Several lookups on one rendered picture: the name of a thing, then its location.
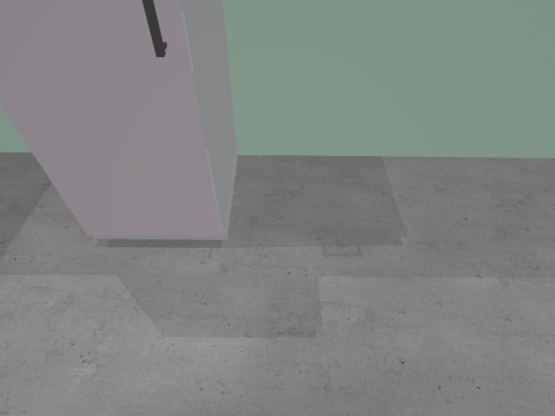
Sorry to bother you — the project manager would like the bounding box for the fridge door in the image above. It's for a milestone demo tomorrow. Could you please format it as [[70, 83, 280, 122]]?
[[0, 0, 220, 236]]

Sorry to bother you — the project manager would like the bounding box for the handle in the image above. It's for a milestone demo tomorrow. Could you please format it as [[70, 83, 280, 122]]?
[[142, 0, 167, 57]]

